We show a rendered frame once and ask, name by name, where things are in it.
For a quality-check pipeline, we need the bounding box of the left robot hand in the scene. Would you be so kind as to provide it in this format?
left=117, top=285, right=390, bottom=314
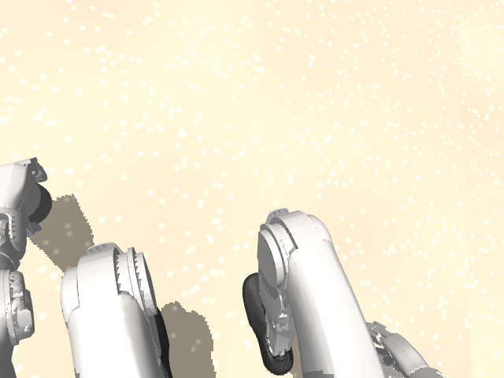
left=0, top=157, right=47, bottom=237

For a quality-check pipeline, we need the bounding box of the left robot foot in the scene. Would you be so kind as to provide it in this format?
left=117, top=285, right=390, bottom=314
left=154, top=308, right=172, bottom=378

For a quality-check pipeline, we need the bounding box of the right robot hand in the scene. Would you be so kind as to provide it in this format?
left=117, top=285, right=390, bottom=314
left=366, top=321, right=430, bottom=378

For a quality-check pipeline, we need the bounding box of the right robot foot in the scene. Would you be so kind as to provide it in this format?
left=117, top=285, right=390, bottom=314
left=243, top=272, right=294, bottom=375

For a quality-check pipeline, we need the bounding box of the left robot arm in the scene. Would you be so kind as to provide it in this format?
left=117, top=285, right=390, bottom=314
left=0, top=208, right=35, bottom=378

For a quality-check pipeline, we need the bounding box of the tin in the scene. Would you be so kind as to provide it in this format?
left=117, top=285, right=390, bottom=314
left=24, top=182, right=52, bottom=224

